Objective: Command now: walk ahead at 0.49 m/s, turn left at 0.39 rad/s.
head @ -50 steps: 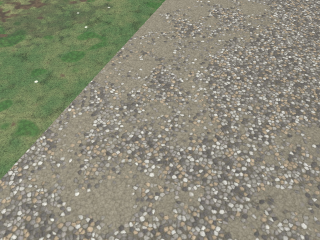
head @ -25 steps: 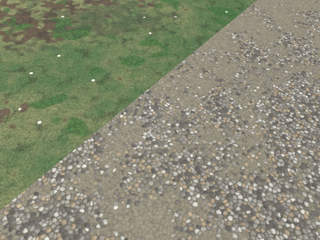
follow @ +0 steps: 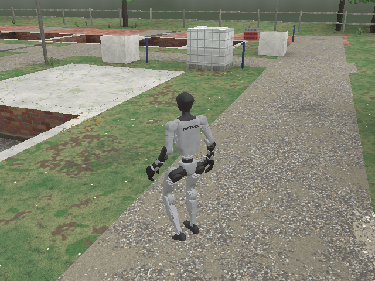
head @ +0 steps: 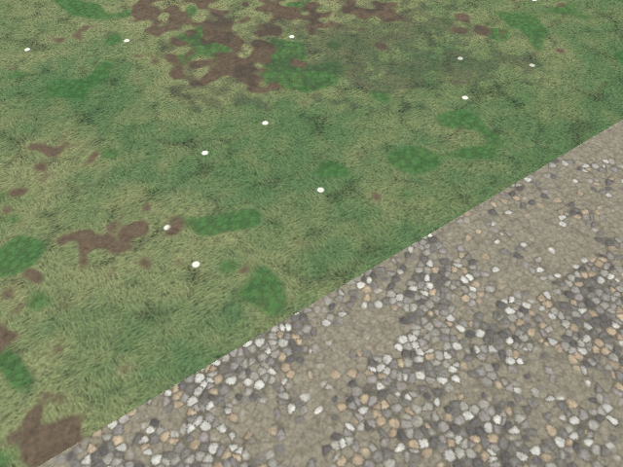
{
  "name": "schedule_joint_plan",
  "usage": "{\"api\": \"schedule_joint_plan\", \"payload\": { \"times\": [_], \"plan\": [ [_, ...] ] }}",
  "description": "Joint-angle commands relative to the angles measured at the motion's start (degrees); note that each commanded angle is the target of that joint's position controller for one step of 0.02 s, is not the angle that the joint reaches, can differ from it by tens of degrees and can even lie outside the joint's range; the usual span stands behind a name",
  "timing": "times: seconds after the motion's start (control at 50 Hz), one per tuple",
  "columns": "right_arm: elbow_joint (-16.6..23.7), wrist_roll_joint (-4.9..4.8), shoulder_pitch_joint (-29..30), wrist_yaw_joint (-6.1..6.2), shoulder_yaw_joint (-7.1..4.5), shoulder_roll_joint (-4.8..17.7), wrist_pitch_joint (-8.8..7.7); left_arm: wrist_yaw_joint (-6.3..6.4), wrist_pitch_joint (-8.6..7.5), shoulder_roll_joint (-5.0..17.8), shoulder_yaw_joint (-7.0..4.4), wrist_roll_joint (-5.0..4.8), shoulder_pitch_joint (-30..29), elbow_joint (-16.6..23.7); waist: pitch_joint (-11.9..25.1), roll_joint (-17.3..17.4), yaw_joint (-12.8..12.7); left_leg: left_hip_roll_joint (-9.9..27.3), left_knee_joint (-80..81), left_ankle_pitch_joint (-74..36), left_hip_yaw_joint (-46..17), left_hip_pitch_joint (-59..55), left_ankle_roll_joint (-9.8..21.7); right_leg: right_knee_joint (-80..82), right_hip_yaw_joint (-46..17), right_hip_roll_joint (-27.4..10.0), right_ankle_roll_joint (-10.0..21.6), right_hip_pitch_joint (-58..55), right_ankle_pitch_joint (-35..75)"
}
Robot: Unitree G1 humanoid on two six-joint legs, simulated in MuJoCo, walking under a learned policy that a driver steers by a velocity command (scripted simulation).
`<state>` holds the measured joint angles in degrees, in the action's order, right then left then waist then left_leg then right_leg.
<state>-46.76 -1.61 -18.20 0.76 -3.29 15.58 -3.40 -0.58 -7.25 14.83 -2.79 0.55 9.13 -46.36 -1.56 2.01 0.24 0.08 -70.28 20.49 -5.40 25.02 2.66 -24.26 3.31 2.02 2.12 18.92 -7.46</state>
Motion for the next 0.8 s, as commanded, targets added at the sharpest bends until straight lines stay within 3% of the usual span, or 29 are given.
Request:
{"api": "schedule_joint_plan", "payload": {
  "times": [0.02, 0.08, 0.12, 0.18, 0.26, 0.3, 0.32, 0.34, 0.36, 0.38, 0.4, 0.42, 0.44, 0.46, 0.5, 0.58, 0.68, 0.74, 0.8],
  "plan": [
    [3.7, -0.15, -2.8, -0.25, -0.48, 1.2, -0.12, -0.60, -0.78, 4.5, -1.13, 0.01, 3.1, 0.4, 2.9, -6.0, 0.4, 5.9, 1.6, -2.7, -1.6, 9.4, 0.2, 15.4, -16.6, -15.4, 10.7, -9.2, 0.7],
    [6.2, 0.97, 2.4, -0.22, 0.16, 0.8, 0.01, -0.73, -1.20, 7.1, -1.90, -0.71, 4.5, -1.4, 0.6, -4.6, 0.3, 7.4, 10.7, -6.6, -0.6, 12.9, -0.5, 18.1, -13.1, -16.3, 12.5, -8.7, 5.1],
    [7.4, 1.33, 6.0, -0.69, 0.59, 0.9, -0.61, -0.47, -0.72, 8.3, -2.15, -0.97, 5.1, -1.8, 0.6, -4.2, -0.5, 8.0, 18.0, -12.9, 0.9, 13.4, -0.9, 18.4, -10.2, -15.7, 12.0, -9.9, 7.0],
    [8.8, 0.94, 12.0, -1.49, 1.12, 0.8, -1.38, -0.27, 0.19, 9.6, -2.19, -1.54, 7.0, -2.6, -0.3, -5.0, -2.6, 6.4, 28.4, -19.4, 4.1, 9.6, -1.3, 17.3, -5.6, -13.6, 10.0, -9.3, 7.9],
    [11.7, 0.29, 18.3, -2.29, 0.88, 2.3, -1.76, -0.40, 1.45, 10.6, -2.04, -2.49, 11.7, -4.7, -1.7, -6.1, -4.3, 4.6, 35.8, -17.0, 5.2, 7.4, -0.6, 14.6, -7.6, -16.1, 8.7, -13.4, 5.1],
    [11.8, 0.29, 16.5, -2.55, 0.18, 3.9, -2.29, -0.24, 2.27, 11.5, -2.14, -2.63, 11.5, -5.1, -1.1, -6.8, -2.1, 3.0, 39.7, -14.5, 5.8, 2.7, 0.5, 11.0, -9.2, -17.2, 7.6, -14.6, 6.1],
    [10.5, 0.55, 12.0, -2.41, -0.73, 5.3, -2.49, -0.09, 2.60, 11.7, -2.03, -2.57, 10.6, -4.9, 1.0, -6.7, 0.9, 1.5, 42.0, -14.3, 6.9, -4.3, 1.3, 6.0, -8.3, -15.9, 6.4, -13.8, 11.7],
    [8.0, 0.85, 3.3, -1.87, -2.40, 8.4, -2.54, -0.03, 2.62, 10.0, -1.35, -2.13, 10.6, -4.7, 6.3, -5.2, 4.8, 1.6, 42.4, -14.6, 6.3, -16.9, 2.7, -4.9, -5.8, -12.5, 4.6, -10.2, 16.2],
    [6.5, 1.91, -7.8, -0.97, -4.00, 13.8, -2.27, -0.06, 2.27, 5.6, 0.35, -0.52, 10.2, -2.6, 15.9, 3.1, 8.9, 14.6, 42.3, -14.6, -7.3, -33.6, 6.7, -25.2, -2.1, -8.1, 1.6, 1.3, 1.9],
    [6.4, 2.75, -9.3, -1.11, -4.25, 16.7, -1.78, -0.01, 1.16, 0.1, 1.70, -1.64, 16.1, -1.9, 21.0, 17.0, 5.4, 25.5, 50.4, -4.2, -31.3, -45.1, 13.6, -42.3, -4.0, -0.3, -0.5, 20.2, -25.3],
    [6.4, 2.33, -8.7, -1.44, -2.95, 11.1, -2.20, 0.10, 0.76, 6.7, 0.01, -3.17, 14.3, -2.9, 17.5, 9.6, 6.7, 24.3, 52.8, -0.6, -32.2, -40.8, 12.7, -49.9, -10.6, -2.6, -0.1, 25.0, -24.2],
    [6.6, 1.73, -4.9, -1.60, -1.97, 8.2, -2.52, 0.13, 0.76, 8.4, -0.76, -3.80, 11.0, -1.8, 11.4, 7.7, 5.3, 22.7, 53.1, -3.6, -22.9, -35.0, 10.6, -50.5, -10.4, -5.0, 0.6, 27.2, -18.7],
    [6.9, 1.57, -0.5, -1.90, -1.30, 6.0, -2.76, 0.48, 1.21, 7.7, -0.86, -3.19, 9.2, -1.8, 8.4, 4.4, 3.4, 20.0, 54.6, -8.2, -16.1, -28.6, 9.2, -48.6, -9.6, -7.3, 0.2, 24.9, -13.8],
    [6.8, 1.63, 2.6, -2.14, -0.98, 4.4, -3.00, 0.67, 1.83, 7.1, -1.20, -2.41, 8.4, -1.7, 5.6, 4.4, 1.8, 17.6, 56.7, -11.2, -10.7, -23.7, 8.3, -45.7, -9.6, -8.8, -0.1, 23.1, -10.2],
    [5.9, 2.23, 4.7, -2.13, -0.97, 3.1, -3.80, 0.36, 3.44, 5.0, -1.29, -2.58, 9.6, -2.0, 3.9, 4.8, -0.4, 15.4, 59.9, -17.6, -3.5, -18.5, 7.6, -43.9, -9.5, -9.8, -0.4, 18.4, -5.8],
    [3.3, 2.69, 2.9, -0.93, -1.87, 4.6, -4.30, 0.17, 4.82, 3.1, -1.38, -2.27, 6.3, 0.0, 1.0, 1.6, -0.9, 15.4, 61.8, -26.4, 4.8, -18.9, 8.0, -38.9, -10.8, -9.3, -1.3, 22.8, 1.0],
    [1.4, 2.32, 1.2, 0.26, -2.53, 6.8, -3.49, -1.36, 4.63, 1.9, -0.83, -1.60, -2.4, 3.5, -2.2, 0.7, 1.5, 15.1, 63.2, -24.6, 12.2, -21.0, 6.7, -23.4, -7.0, -8.4, -1.0, 23.2, 11.2],
    [-0.1, 1.77, -1.7, 0.59, -2.92, 7.9, -2.63, -2.45, 4.49, 1.4, -0.37, -1.64, -8.2, 6.3, -4.3, 0.0, 3.7, 16.5, 62.2, -25.7, 14.7, -25.6, 6.3, -17.9, -4.0, -8.2, 0.2, 24.6, 10.3],
    [-1.0, 1.04, -2.7, 0.59, -3.25, 8.8, -1.42, -3.46, 4.47, 1.7, -0.42, -1.90, -11.2, 8.8, -4.7, 0.6, 3.8, 17.6, 58.4, -32.1, 16.8, -30.4, 5.3, -14.7, -0.8, -7.0, 2.1, 24.1, 4.4]
  ]
}}
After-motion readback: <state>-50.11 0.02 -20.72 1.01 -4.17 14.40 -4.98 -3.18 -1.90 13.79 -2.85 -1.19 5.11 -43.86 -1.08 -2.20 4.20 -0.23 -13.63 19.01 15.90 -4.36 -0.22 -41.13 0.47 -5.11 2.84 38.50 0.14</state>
